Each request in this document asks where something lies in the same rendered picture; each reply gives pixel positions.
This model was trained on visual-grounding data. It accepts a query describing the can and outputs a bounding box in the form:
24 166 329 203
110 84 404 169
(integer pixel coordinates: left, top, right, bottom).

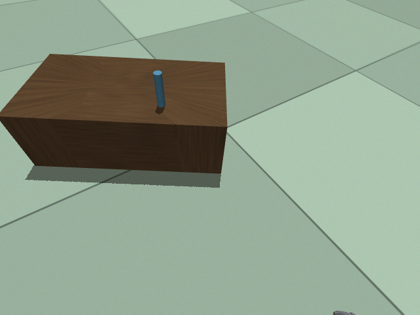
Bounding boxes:
153 70 165 108

